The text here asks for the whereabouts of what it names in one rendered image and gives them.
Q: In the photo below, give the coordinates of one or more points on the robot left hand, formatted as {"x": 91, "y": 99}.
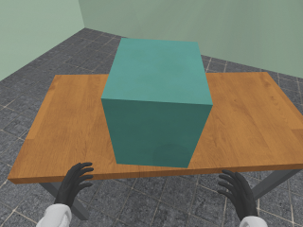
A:
{"x": 71, "y": 186}

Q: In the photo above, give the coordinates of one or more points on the right robot forearm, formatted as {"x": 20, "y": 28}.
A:
{"x": 253, "y": 221}

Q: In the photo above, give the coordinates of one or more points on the robot right hand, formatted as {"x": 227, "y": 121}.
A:
{"x": 242, "y": 196}

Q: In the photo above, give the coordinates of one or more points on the table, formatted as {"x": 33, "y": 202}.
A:
{"x": 252, "y": 126}

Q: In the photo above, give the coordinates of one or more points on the left robot forearm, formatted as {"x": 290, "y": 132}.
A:
{"x": 56, "y": 215}

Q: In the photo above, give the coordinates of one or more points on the carton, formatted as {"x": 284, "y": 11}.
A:
{"x": 156, "y": 101}

